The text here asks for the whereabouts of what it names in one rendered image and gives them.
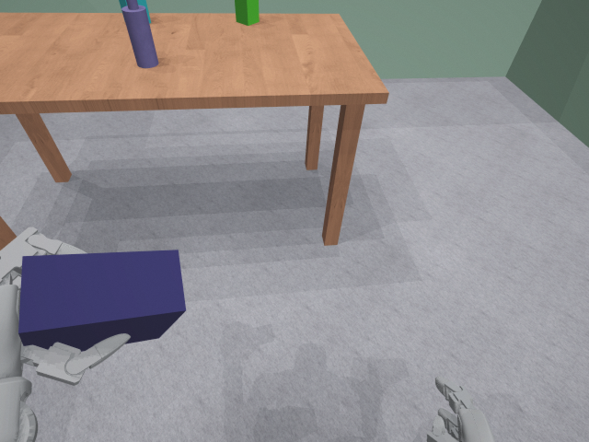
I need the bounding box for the robot right hand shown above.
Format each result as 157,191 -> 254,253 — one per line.
427,376 -> 496,442

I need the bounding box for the sponge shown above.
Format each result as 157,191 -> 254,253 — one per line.
18,250 -> 186,352

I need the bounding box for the robot left forearm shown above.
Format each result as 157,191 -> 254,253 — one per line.
0,377 -> 38,442

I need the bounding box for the table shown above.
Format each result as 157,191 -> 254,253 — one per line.
0,13 -> 389,250

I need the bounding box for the robot left hand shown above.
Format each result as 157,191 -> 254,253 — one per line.
0,227 -> 131,386

